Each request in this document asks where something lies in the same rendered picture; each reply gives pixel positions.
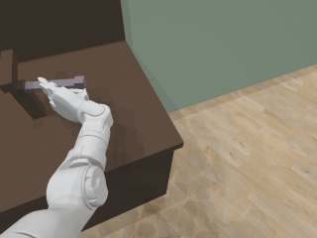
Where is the left robot upper arm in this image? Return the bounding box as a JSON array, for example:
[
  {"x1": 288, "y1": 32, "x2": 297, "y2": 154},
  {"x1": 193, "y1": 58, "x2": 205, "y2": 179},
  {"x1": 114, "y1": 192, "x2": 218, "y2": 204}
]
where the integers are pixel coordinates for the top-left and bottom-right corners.
[{"x1": 0, "y1": 165, "x2": 108, "y2": 238}]

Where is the left robot forearm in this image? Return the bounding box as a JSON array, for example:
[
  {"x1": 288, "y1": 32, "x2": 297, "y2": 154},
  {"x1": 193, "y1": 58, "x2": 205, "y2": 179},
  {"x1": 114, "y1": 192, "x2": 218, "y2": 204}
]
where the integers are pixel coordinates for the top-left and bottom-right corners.
[{"x1": 47, "y1": 100, "x2": 114, "y2": 202}]

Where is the tap lever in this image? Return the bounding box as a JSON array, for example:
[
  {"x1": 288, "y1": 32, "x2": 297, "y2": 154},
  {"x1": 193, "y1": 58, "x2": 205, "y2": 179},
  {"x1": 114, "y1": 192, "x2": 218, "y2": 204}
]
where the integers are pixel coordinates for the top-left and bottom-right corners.
[{"x1": 23, "y1": 75, "x2": 87, "y2": 93}]

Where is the counter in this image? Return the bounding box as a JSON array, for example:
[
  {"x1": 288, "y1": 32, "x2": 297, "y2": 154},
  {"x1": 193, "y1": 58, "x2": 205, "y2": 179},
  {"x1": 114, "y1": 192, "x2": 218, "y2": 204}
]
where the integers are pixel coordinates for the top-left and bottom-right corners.
[{"x1": 0, "y1": 0, "x2": 184, "y2": 235}]

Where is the robot left hand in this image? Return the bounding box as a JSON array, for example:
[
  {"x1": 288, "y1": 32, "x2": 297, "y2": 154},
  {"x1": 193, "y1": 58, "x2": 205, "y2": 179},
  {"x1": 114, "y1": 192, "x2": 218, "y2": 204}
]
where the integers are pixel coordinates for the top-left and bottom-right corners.
[{"x1": 38, "y1": 77, "x2": 89, "y2": 123}]

